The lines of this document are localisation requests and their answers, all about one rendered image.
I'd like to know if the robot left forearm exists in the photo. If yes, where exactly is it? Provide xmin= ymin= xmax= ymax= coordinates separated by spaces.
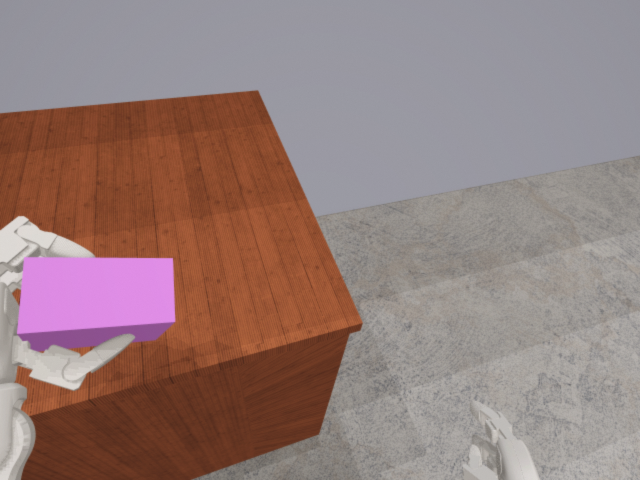
xmin=0 ymin=383 xmax=36 ymax=480

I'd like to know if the sponge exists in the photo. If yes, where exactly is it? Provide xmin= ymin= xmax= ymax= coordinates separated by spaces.
xmin=17 ymin=257 xmax=175 ymax=352

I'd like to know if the right robot hand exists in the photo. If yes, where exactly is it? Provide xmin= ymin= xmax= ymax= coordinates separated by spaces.
xmin=463 ymin=400 xmax=540 ymax=480

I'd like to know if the left robot hand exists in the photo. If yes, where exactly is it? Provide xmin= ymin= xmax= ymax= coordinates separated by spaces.
xmin=0 ymin=216 xmax=135 ymax=391

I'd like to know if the table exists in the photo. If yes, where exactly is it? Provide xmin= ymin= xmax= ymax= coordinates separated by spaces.
xmin=0 ymin=90 xmax=363 ymax=480

